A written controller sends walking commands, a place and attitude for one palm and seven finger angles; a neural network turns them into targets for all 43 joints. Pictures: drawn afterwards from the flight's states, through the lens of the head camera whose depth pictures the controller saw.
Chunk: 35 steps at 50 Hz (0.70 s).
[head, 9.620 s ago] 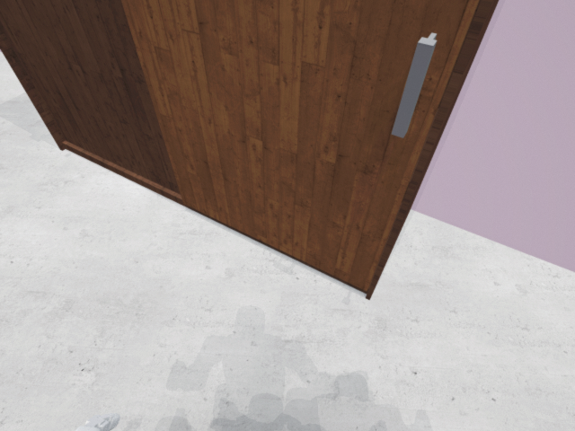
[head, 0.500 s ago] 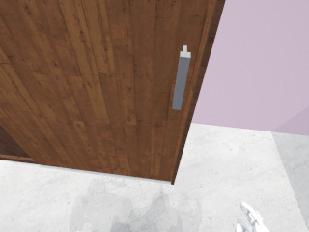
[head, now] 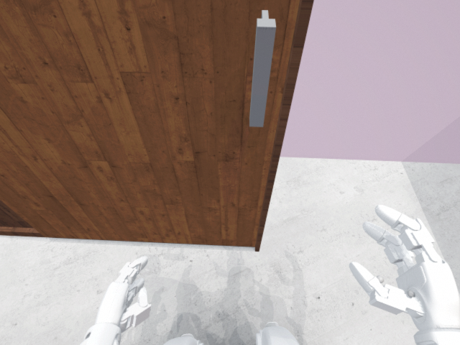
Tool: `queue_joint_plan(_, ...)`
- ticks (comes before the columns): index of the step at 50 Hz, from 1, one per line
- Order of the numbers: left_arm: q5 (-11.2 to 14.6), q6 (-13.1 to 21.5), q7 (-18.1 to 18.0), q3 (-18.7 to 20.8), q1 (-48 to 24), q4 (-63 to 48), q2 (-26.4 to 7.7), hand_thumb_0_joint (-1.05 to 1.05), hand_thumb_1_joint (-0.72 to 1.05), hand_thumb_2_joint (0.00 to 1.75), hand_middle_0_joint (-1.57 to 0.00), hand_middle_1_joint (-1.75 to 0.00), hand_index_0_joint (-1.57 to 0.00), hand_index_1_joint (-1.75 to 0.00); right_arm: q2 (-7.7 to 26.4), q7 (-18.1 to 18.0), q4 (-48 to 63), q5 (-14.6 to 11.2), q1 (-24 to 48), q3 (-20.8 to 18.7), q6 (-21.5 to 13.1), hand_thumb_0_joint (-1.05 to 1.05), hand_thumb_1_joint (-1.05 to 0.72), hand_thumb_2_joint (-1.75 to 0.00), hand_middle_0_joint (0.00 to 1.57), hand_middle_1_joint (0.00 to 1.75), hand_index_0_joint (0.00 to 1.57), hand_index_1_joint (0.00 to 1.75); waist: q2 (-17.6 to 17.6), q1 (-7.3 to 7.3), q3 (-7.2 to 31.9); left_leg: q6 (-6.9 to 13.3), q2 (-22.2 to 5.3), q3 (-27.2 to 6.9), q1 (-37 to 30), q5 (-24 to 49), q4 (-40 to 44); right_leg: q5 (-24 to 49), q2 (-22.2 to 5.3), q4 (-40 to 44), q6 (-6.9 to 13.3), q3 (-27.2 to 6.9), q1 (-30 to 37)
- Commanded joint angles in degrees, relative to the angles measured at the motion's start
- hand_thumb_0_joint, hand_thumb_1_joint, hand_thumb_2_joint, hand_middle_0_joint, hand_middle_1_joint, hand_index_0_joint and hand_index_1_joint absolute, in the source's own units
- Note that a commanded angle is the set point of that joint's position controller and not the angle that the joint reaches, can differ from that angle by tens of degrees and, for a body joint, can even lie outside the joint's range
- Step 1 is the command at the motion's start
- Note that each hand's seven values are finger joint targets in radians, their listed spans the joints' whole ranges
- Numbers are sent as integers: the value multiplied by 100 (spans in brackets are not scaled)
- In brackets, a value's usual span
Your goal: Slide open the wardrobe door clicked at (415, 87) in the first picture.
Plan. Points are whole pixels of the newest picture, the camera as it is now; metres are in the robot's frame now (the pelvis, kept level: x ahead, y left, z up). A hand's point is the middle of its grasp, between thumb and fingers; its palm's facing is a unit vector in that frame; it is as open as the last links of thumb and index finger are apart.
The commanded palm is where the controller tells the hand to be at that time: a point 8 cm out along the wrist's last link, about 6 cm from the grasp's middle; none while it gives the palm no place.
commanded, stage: raise the hand with hooked fingers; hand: right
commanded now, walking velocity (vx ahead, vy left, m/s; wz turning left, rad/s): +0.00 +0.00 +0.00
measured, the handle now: (260, 72) +0.54 -0.05 +0.19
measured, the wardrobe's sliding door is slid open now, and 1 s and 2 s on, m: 0.00 0.00 0.00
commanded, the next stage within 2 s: move the hooked fingers beside the handle in 1.46 s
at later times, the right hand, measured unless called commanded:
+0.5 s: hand (416, 222) +0.27 -0.24 +0.14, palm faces +0.08 +1.00 -0.05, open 12.9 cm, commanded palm +0.23 -0.29 +0.16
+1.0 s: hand out of the picture +0.30 -0.28 +0.22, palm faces +0.11 +0.99 -0.04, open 14.0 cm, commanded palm +0.26 -0.32 +0.22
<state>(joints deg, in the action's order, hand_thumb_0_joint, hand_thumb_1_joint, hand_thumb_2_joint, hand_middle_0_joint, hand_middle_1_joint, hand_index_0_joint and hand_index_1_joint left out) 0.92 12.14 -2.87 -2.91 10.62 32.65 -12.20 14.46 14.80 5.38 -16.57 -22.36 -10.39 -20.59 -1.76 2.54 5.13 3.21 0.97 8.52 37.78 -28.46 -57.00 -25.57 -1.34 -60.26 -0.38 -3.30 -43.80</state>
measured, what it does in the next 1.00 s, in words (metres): rises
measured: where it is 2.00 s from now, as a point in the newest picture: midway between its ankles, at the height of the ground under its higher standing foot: outside the picture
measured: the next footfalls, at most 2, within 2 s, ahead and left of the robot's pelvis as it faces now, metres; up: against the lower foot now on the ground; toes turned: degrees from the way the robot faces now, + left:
none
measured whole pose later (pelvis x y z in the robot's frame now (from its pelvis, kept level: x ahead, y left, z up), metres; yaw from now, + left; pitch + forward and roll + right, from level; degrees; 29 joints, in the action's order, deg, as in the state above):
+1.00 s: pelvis +0.02 -0.01 +0.06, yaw +1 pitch -2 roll +1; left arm 4.1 13.2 -6.6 -4.4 12.8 36.2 -14.9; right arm 24.4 21.3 -9.0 -19.6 4.6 -25.4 4.5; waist -2.4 2.9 1.5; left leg 1.7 0.7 5.0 11.6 -17.1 -30.3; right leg -15.0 -0.3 -32.6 0.8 0.2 -16.0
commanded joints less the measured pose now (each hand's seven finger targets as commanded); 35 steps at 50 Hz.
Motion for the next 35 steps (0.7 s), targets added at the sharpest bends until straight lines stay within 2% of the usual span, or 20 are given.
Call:
queue_joint_plan(1, 110, 332, -200, 418, -259, -920, -814, 0, 90, 90, -20, -30, -20, -30, 1046, 137, 943, -333, 114, -975, 444, 0, -13, -57, 25, 80, 25, 80, 70, -27, 1340, -250, -144, -911, -1102, 1173, 1604, 1121, 118, 1271, 202, 129, 1133)
queue_joint_plan(3, 98, 346, -195, 396, -294, -866, -747, 0, 90, 90, -20, -30, -20, -30, 1001, -17, 982, -463, 131, -1166, 495, 0, -8, -55, 26, 82, 26, 82, 164, 28, 1224, -274, -153, -862, -1267, 1399, 1660, 1269, 108, 1420, 171, 116, 1198)
queue_joint_plan(4, 80, 357, -193, 394, -334, -845, -752, 0, 90, 90, -20, -30, -20, -30, 1088, -83, 894, -486, 85, -1304, 481, 0, -6, -54, 26, 84, 26, 84, 193, 88, 1106, -255, -136, -860, -1323, 1473, 1678, 1325, 102, 1460, 163, 101, 1196)
queue_joint_plan(5, 80, 373, -177, 380, -288, -835, -750, 0, 90, 90, -20, -30, -20, -30, 981, -118, 928, -486, 190, -1193, 417, 0, -4, -53, 26, 86, 26, 86, 260, 0, 934, -273, -144, -849, -1254, 1524, 1716, 1324, 101, 1512, 167, 115, 1215)
queue_joint_plan(7, 76, 425, -154, 386, -208, -761, -796, 0, 90, 90, -20, -30, -20, -30, 879, -126, 818, -454, 321, -1066, 283, 0, 1, -51, 27, 88, 27, 88, 161, -77, 729, -276, -120, -797, -1103, 1429, 1774, 1252, 92, 1606, 167, 139, 1316)
queue_joint_plan(8, 83, 460, -150, 398, -159, -740, -839, 0, 90, 90, -20, -30, -20, -30, 935, -103, 848, -443, 441, -1062, 223, 0, 3, -50, 27, 90, 27, 90, 130, -118, 721, -278, -114, -799, -1085, 1453, 1801, 1260, 92, 1630, 177, 139, 1388)
queue_joint_plan(9, 86, 486, -157, 403, -145, -731, -882, 0, 90, 90, -20, -30, -20, -30, 1019, -56, 802, -431, 530, -1065, 201, 0, 6, -49, 27, 92, 27, 92, 245, -134, 689, -281, -119, -853, -1159, 1460, 1851, 1282, 87, 1632, 186, 152, 1401)
queue_joint_plan(11, 110, 562, -160, 410, -60, -708, -908, 0, 90, 90, -20, -30, -20, -30, 1014, 53, 900, -409, 648, -994, 171, 0, 10, -47, 27, 94, 27, 94, -52, -126, 910, -261, -125, -818, -1275, 1664, 1871, 1419, 101, 1740, 195, 177, 1672)
queue_joint_plan(12, 130, 596, -163, 409, -56, -695, -914, 0, 90, 90, -20, -30, -20, -30, 1019, 81, 880, -408, 681, -981, 206, 0, 13, -46, 27, 96, 27, 96, -162, -130, 828, -246, -107, -745, -1236, 1646, 1899, 1399, 100, 1817, 191, 185, 1764)
queue_joint_plan(13, 144, 615, -182, 404, -51, -675, -936, 0, 90, 90, -20, -30, -20, -30, 1040, 97, 845, -420, 774, -974, 242, 0, 15, -45, 27, 98, 27, 98, -74, -160, 730, -248, -92, -712, -1205, 1620, 1957, 1368, 98, 1889, 199, 165, 1822)
queue_joint_plan(15, 152, 645, -215, 413, -69, -667, -976, 0, 90, 90, -20, -30, -20, -30, 1258, 112, 902, -442, 1053, -1147, 316, 0, 20, -43, 28, 100, 28, 100, -36, -125, 770, -255, -106, -760, -1346, 1572, 2064, 1347, 109, 1986, 208, 164, 1905)
queue_joint_plan(19, 164, 647, -249, 390, -63, -619, -992, 0, 90, 90, -20, -30, -20, -30, 1481, 64, 839, -440, 1310, -1400, 471, 0, 29, -39, 29, 107, 29, 107, -142, -37, 729, -216, -65, -662, -1605, 1869, 2170, 1582, 110, 2226, 201, 172, 2206)
queue_joint_plan(20, 171, 654, -245, 377, -102, -640, -961, 0, 90, 90, -20, -30, -20, -30, 1412, 65, 846, -445, 1390, -1372, 511, 0, 31, -38, 29, 108, 29, 108, -297, -17, 740, -206, -71, -630, -1654, 1959, 2168, 1638, 118, 2301, 185, 184, 2311)
queue_joint_plan(21, 178, 654, -246, 371, -105, -637, -961, 0, 90, 90, -20, -30, -20, -30, 1414, 67, 849, -458, 1479, -1373, 567, 0, 34, -37, 29, 110, 29, 110, -263, -38, 725, -213, -63, -616, -1685, 2081, 2212, 1710, 122, 2338, 190, 189, 2402)
queue_joint_plan(25, 200, 621, -274, 338, -140, -629, -977, 0, 90, 90, -20, -30, -20, -30, 1501, 182, 536, -463, 1888, -1416, 884, 0, 43, -33, 29, 115, 29, 115, -137, -34, 556, -222, -38, -589, -1830, 2224, 2384, 1775, 121, 2527, 190, 195, 2568)
queue_joint_plan(28, 219, 597, -300, 306, -183, -643, -975, 0, 90, 90, -20, -30, -20, -30, 1657, 302, 508, -456, 2257, -1501, 1129, 0, 50, -30, 30, 120, 30, 120, -311, -8, 666, -217, -35, -580, -1975, 2305, 2503, 1848, 130, 2656, 189, 193, 2788)
queue_joint_plan(30, 226, 565, -323, 267, -216, -628, -977, 0, 90, 90, -20, -30, -20, -30, 1714, 372, 295, -480, 2456, -1549, 1328, 0, 50, -30, 30, 120, 30, 120, -117, -15, 511, -226, -35, -605, -2050, 2347, 2616, 1840, 126, 2720, 203, 186, 2785)
queue_joint_plan(33, 243, 550, -348, 238, -271, -621, -959, 0, 90, 90, -20, -30, -20, -30, 1853, 444, 334, -459, 2901, -1626, 1483, 0, 50, -30, 30, 120, 30, 120, -280, -15, 591, -209, -25, -570, -2134, 2376, 2697, 1914, 132, 2835, 196, 156, 3016)
queue_joint_plan(34, 231, 540, -352, 225, -289, -623, -967, 0, 90, 90, -20, -30, -20, -30, 1989, 451, 283, -471, 2982, -1740, 1538, 0, 50, -30, 30, 120, 30, 120, -180, 26, 604, -209, -20, -601, -2214, 2412, 2742, 1943, 130, 2842, 208, 156, 3029)
queue_joint_plan(35, 244, 530, -361, 211, -310, -615, -945, 0, 90, 90, -20, -30, -20, -30, 1972, 475, 179, -482, 3061, -1755, 1603, 0, 50, -30, 30, 120, 30, 120, -157, 8, 558, -209, -29, -591, -2215, 2443, 2778, 1955, 129, 2883, 210, 153, 3066)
